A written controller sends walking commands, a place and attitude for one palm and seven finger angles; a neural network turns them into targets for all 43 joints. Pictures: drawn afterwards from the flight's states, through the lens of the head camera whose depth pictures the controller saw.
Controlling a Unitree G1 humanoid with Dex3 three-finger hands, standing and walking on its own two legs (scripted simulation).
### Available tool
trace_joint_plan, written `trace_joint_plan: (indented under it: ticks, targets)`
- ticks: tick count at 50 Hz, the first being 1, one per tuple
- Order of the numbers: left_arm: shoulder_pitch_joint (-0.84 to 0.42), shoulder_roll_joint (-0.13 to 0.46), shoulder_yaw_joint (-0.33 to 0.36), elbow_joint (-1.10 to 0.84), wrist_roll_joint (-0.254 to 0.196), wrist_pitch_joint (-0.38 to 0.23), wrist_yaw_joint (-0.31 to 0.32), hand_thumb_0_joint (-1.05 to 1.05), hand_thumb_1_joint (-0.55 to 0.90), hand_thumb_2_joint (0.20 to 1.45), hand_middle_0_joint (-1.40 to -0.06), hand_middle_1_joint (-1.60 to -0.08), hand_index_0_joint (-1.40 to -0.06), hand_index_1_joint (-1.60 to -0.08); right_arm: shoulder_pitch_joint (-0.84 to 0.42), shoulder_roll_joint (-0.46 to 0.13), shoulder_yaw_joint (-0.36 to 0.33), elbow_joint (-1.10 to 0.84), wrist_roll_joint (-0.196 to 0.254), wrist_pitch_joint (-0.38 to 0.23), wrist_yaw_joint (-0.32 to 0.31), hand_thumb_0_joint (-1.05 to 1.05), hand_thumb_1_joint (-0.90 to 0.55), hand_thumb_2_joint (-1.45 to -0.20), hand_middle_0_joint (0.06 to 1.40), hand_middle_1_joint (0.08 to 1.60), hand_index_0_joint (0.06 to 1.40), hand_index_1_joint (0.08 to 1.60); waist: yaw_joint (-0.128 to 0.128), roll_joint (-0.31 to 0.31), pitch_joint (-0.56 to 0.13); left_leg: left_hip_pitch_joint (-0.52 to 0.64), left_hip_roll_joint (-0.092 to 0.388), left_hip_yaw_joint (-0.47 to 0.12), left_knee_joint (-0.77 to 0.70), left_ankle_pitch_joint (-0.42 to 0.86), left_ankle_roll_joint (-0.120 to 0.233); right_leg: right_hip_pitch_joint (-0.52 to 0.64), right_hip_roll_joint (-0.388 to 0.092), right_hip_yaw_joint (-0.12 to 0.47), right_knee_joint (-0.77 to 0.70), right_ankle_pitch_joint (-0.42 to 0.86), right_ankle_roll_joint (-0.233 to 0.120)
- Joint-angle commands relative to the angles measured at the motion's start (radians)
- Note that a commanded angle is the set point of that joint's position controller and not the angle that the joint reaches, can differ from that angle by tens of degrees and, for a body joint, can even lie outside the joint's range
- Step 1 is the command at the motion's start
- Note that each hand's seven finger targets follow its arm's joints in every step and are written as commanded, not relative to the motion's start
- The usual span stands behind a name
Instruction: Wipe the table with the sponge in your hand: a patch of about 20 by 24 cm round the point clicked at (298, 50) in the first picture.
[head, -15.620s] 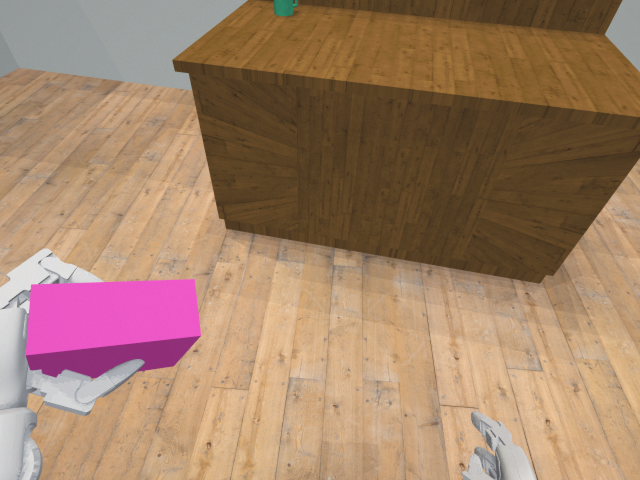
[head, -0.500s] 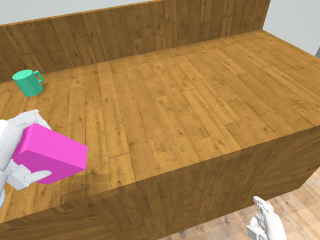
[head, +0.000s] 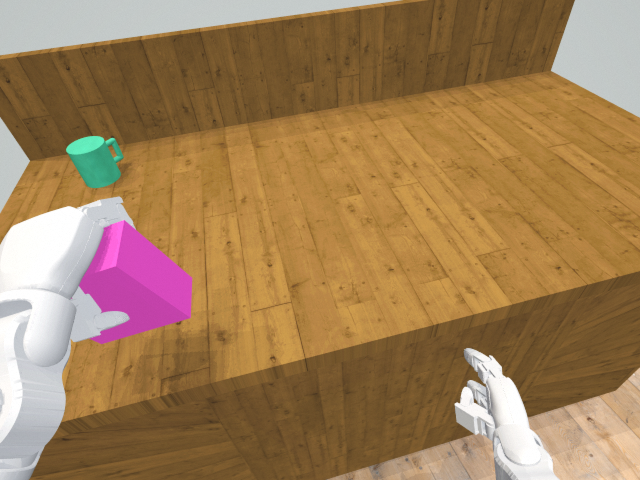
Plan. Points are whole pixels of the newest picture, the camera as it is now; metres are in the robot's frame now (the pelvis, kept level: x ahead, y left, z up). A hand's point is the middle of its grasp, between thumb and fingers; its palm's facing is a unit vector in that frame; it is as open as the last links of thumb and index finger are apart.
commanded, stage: turn the palm down, sponge in hand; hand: left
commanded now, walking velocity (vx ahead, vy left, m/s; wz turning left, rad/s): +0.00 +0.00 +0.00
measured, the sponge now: (125, 296) +0.24 +0.28 +0.14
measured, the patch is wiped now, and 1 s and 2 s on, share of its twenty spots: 0.00 0.00 0.00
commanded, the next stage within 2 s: move the sponge above the wiping area in 0.68 s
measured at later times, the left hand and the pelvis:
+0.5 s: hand (101, 287) +0.22 +0.27 +0.19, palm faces +0.22 -0.07 -0.97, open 9.9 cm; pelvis -0.01 -0.02 +0.00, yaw +0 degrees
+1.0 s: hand (100, 281) +0.23 +0.28 +0.18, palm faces +0.20 -0.06 -0.98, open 9.9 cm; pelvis -0.01 -0.02 +0.00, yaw +0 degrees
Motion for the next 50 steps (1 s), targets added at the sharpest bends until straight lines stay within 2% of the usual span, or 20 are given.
trace_joint_plan:
  ticks: [1, 9, 10, 11, 14, 15, 18, 19, 20, 24, 25, 29, 30, 34, 35, 36, 39, 41, 44, 50]
  targets:
    - [-0.295, 0.245, 0.162, -0.165, 0.078, 0.002, 0.052, 0.0, 0.1, 1.3, -1.2, -1.6, -1.2, -1.6, -0.253, -0.089, -0.035, -0.177, -0.002, -0.06, 0.007, 0.0, -0.9, -0.9, 0.2, 0.3, 0.2, 0.3, 0.001, 0.06, -0.217, 0.114, -0.013, -0.049, -0.101, 0.081, 0.015, -0.017, 0.045, -0.004, -0.07, 0.076, -0.061]
    - [-0.285, 0.237, 0.151, -0.147, 0.111, 0.011, 0.033, 0.0, 0.1, 1.3, -1.2, -1.6, -1.2, -1.6, -0.299, -0.078, -0.028, -0.183, 0.007, -0.06, 0.013, 0.0, -0.9, -0.9, 0.2, 0.3, 0.2, 0.3, 0.006, 0.014, -0.184, 0.099, -0.026, -0.039, -0.093, 0.034, 0.021, -0.037, 0.055, 0.03, -0.098, 0.028, -0.067]
    - [-0.277, 0.199, 0.116, -0.131, 0.114, 0.003, 0.033, 0.0, 0.1, 1.3, -1.2, -1.6, -1.2, -1.6, -0.273, -0.08, -0.033, -0.178, 0.004, -0.06, 0.014, 0.0, -0.9, -0.9, 0.2, 0.3, 0.2, 0.3, -0.005, -0.018, -0.19, 0.098, -0.023, -0.028, -0.087, 0.039, 0.023, -0.036, 0.046, 0.006, -0.094, 0.032, -0.058]
    - [-0.278, 0.223, 0.133, -0.114, 0.118, -0.004, 0.033, 0.0, 0.1, 1.3, -1.2, -1.6, -1.2, -1.6, -0.268, -0.085, -0.034, -0.173, 0.004, -0.06, 0.015, 0.0, -0.9, -0.9, 0.2, 0.3, 0.2, 0.3, -0.003, -0.024, -0.177, 0.095, -0.024, -0.03, -0.088, 0.033, 0.022, -0.047, 0.043, 0.011, -0.103, 0.022, -0.055]
    - [-0.312, 0.258, 0.159, -0.124, 0.143, -0.013, 0.04, 0.0, 0.1, 1.3, -1.2, -1.6, -1.2, -1.6, -0.296, -0.079, -0.031, -0.177, 0.003, -0.066, 0.012, 0.0, -0.9, -0.9, 0.2, 0.3, 0.2, 0.3, 0.006, -0.01, -0.177, 0.102, -0.033, -0.029, -0.081, 0.015, 0.024, -0.053, 0.052, 0.051, -0.115, -0.008, -0.066]
    - [-0.316, 0.215, 0.117, -0.111, 0.137, -0.021, 0.042, 0.0, 0.1, 1.3, -1.2, -1.6, -1.2, -1.6, -0.281, -0.078, -0.034, -0.176, 0.002, -0.069, 0.012, 0.0, -0.9, -0.9, 0.2, 0.3, 0.2, 0.3, -0.004, -0.019, -0.173, 0.098, -0.033, -0.017, -0.072, 0.019, 0.025, -0.057, 0.041, 0.026, -0.114, -0.013, -0.057]
    - [-0.328, 0.24, 0.133, -0.097, 0.138, -0.037, 0.044, 0.0, 0.1, 1.3, -1.2, -1.6, -1.2, -1.6, -0.273, -0.083, -0.04, -0.161, -0.005, -0.07, 0.012, 0.0, -0.9, -0.9, 0.2, 0.3, 0.2, 0.3, 0.0, -0.007, -0.181, 0.117, -0.039, -0.017, -0.07, 0.039, 0.027, -0.057, 0.036, 0.03, -0.125, 0.001, -0.054]
    - [-0.343, 0.262, 0.154, -0.112, 0.145, -0.032, 0.044, 0.0, 0.1, 1.3, -1.2, -1.6, -1.2, -1.6, -0.3, -0.078, -0.034, -0.17, -0.001, -0.081, 0.012, 0.0, -0.9, -0.9, 0.2, 0.3, 0.2, 0.3, 0.008, -0.003, -0.173, 0.116, -0.041, -0.023, -0.066, 0.03, 0.025, -0.062, 0.047, 0.067, -0.128, -0.016, -0.065]
    - [-0.339, 0.219, 0.113, -0.098, 0.14, -0.039, 0.044, 0.0, 0.1, 1.3, -1.2, -1.6, -1.2, -1.6, -0.283, -0.075, -0.036, -0.166, -0.001, -0.083, 0.013, 0.0, -0.9, -0.9, 0.2, 0.3, 0.2, 0.3, -0.004, -0.007, -0.164, 0.11, -0.038, -0.01, -0.061, 0.033, 0.025, -0.066, 0.038, 0.037, -0.126, -0.018, -0.056]
    - [-0.342, 0.263, 0.159, -0.115, 0.147, -0.05, 0.046, 0.0, 0.1, 1.3, -1.2, -1.6, -1.2, -1.6, -0.3, -0.075, -0.038, -0.165, -0.002, -0.091, 0.017, 0.0, -0.9, -0.9, 0.2, 0.3, 0.2, 0.3, 0.011, 0.012, -0.182, 0.121, -0.044, -0.021, -0.064, 0.048, 0.024, -0.054, 0.045, 0.069, -0.126, -0.003, -0.067]
    - [-0.332, 0.225, 0.125, -0.104, 0.141, -0.055, 0.047, 0.0, 0.1, 1.3, -1.2, -1.6, -1.2, -1.6, -0.279, -0.075, -0.042, -0.162, -0.004, -0.091, 0.018, 0.0, -0.9, -0.9, 0.2, 0.3, 0.2, 0.3, 0.004, 0.002, -0.183, 0.119, -0.04, -0.007, -0.057, 0.058, 0.026, -0.052, 0.035, 0.04, -0.121, 0.008, -0.058]
    - [-0.321, 0.254, 0.16, -0.082, 0.131, -0.058, 0.044, 0.0, 0.1, 1.3, -1.2, -1.6, -1.2, -1.6, -0.292, -0.077, -0.042, -0.164, 0.0, -0.094, 0.018, 0.0, -0.9, -0.9, 0.2, 0.3, 0.2, 0.3, 0.011, -0.016, -0.151, 0.106, -0.041, -0.016, -0.066, 0.023, 0.023, -0.067, 0.041, 0.072, -0.136, -0.03, -0.061]
    - [-0.319, 0.215, 0.124, -0.061, 0.123, -0.061, 0.044, 0.0, 0.1, 1.3, -1.2, -1.6, -1.2, -1.6, -0.274, -0.076, -0.044, -0.161, -0.002, -0.093, 0.017, 0.0, -0.9, -0.9, 0.2, 0.3, 0.2, 0.3, 0.003, -0.034, -0.145, 0.098, -0.038, -0.006, -0.064, 0.015, 0.025, -0.07, 0.032, 0.043, -0.135, -0.037, -0.052]
    - [-0.316, 0.249, 0.159, -0.09, 0.13, -0.068, 0.047, 0.0, 0.1, 1.3, -1.2, -1.6, -1.2, -1.6, -0.288, -0.078, -0.044, -0.166, 0.002, -0.099, 0.02, 0.0, -0.9, -0.9, 0.2, 0.3, 0.2, 0.3, 0.009, -0.008, -0.161, 0.108, -0.041, -0.014, -0.065, 0.028, 0.023, -0.062, 0.04, 0.067, -0.129, -0.018, -0.061]
    - [-0.321, 0.22, 0.131, -0.092, 0.122, -0.071, 0.049, 0.0, 0.1, 1.3, -1.2, -1.6, -1.2, -1.6, -0.271, -0.079, -0.046, -0.167, -0.003, -0.1, 0.019, 0.0, -0.9, -0.9, 0.2, 0.3, 0.2, 0.3, 0.007, 0.001, -0.173, 0.107, -0.039, -0.004, -0.063, 0.039, 0.025, -0.052, 0.031, 0.041, -0.122, -0.003, -0.054]
    - [-0.304, 0.23, 0.145, -0.067, 0.122, -0.073, 0.052, 0.0, 0.1, 1.3, -1.2, -1.6, -1.2, -1.6, -0.255, -0.08, -0.049, -0.157, -0.004, -0.1, 0.019, 0.0, -0.9, -0.9, 0.2, 0.3, 0.2, 0.3, 0.006, -0.027, -0.172, 0.109, -0.038, -0.006, -0.066, 0.04, 0.024, -0.054, 0.032, 0.035, -0.124, -0.004, -0.05]
    - [-0.319, 0.246, 0.16, -0.101, 0.128, -0.071, 0.053, 0.0, 0.1, 1.3, -1.2, -1.6, -1.2, -1.6, -0.281, -0.077, -0.046, -0.166, 0.0, -0.103, 0.022, 0.0, -0.9, -0.9, 0.2, 0.3, 0.2, 0.3, 0.01, 0.0, -0.162, 0.113, -0.04, -0.013, -0.067, 0.038, 0.023, -0.059, 0.043, 0.062, -0.126, -0.005, -0.061]
    - [-0.327, 0.233, 0.146, -0.026, 0.129, -0.073, 0.058, 0.0, 0.1, 1.3, -1.2, -1.6, -1.2, -1.6, -0.243, -0.085, -0.05, -0.147, -0.004, -0.1, 0.018, 0.0, -0.9, -0.9, 0.2, 0.3, 0.2, 0.3, -0.001, -0.042, -0.149, 0.104, -0.037, -0.005, -0.072, 0.026, 0.023, -0.067, 0.038, 0.034, -0.13, -0.015, -0.051]
    - [-0.372, 0.254, 0.153, -0.01, 0.141, -0.068, 0.056, 0.0, 0.1, 1.3, -1.2, -1.6, -1.2, -1.6, -0.264, -0.085, -0.046, -0.152, 0.004, -0.098, 0.013, 0.0, -0.9, -0.9, 0.2, 0.3, 0.2, 0.3, -0.002, -0.007, -0.131, 0.099, -0.039, -0.012, -0.081, -0.004, 0.021, -0.077, 0.047, 0.059, -0.135, -0.035, -0.061]
    - [-0.34, 0.246, 0.143, -0.009, 0.153, -0.069, 0.047, 0.0, 0.1, 1.3, -1.2, -1.6, -1.2, -1.6, -0.244, -0.087, -0.048, -0.149, -0.008, -0.104, 0.02, 0.0, -0.9, -0.9, 0.2, 0.3, 0.2, 0.3, 0.007, -0.005, -0.209, 0.112, -0.04, -0.008, -0.072, 0.077, 0.025, -0.022, 0.04, 0.02, -0.103, 0.059, -0.059]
